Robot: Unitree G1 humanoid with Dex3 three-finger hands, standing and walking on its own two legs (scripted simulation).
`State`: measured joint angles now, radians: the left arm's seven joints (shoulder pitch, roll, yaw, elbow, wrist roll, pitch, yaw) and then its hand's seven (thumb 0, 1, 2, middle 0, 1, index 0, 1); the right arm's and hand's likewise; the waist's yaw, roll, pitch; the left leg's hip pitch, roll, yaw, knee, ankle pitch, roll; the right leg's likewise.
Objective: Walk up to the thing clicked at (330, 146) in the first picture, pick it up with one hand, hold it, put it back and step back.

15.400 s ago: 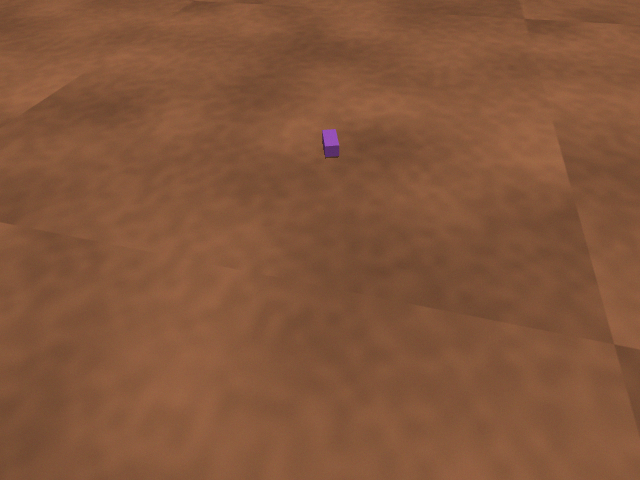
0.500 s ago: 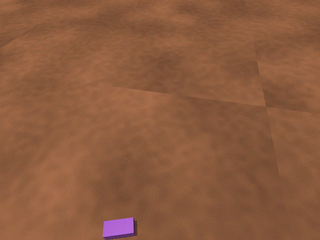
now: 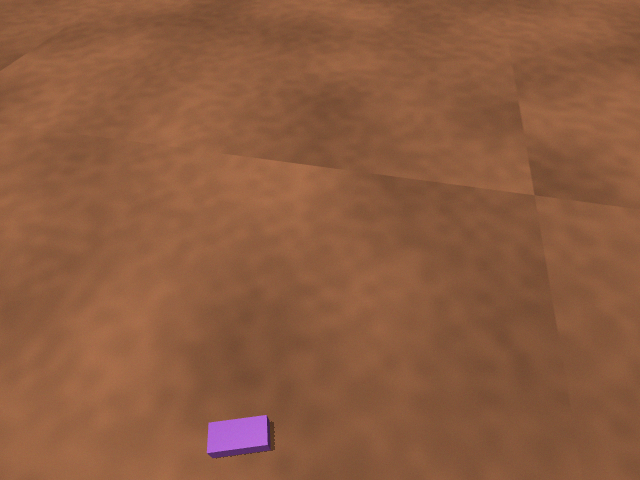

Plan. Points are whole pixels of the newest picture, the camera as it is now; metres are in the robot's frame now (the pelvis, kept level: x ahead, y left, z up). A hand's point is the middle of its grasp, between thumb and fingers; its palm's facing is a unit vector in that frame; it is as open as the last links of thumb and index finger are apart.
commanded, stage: walk up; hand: left
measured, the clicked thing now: (239, 436) +0.36 +0.27 -0.74
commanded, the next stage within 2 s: stand in 1.90 s
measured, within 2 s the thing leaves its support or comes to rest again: neither
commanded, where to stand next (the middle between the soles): -0.02 +0.02 m, yaw +1 degrees
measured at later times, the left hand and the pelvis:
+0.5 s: hand out of the picture +0.04 +0.30 -0.17, palm faces +0.00 -0.95 -0.32, open 7.3 cm; pelvis -0.06 +0.04 -0.01, yaw +1 degrees
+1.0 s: hand out of the picture +0.02 +0.27 -0.15, palm faces +0.01 -0.95 -0.33, open 7.3 cm; pelvis -0.07 +0.02 +0.00, yaw +0 degrees
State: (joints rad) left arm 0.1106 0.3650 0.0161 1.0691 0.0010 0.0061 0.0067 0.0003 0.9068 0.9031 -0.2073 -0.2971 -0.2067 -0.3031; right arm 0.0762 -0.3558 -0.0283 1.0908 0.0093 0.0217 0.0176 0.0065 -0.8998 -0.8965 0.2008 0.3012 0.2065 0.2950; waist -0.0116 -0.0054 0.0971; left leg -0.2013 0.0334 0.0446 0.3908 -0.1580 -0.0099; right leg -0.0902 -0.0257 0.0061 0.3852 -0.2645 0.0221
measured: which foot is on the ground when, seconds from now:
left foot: down 0.00-0.12, up 0.14-0.30, down 0.32-1.00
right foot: down 0.00-0.34, up 0.36-0.60, down 0.62-1.00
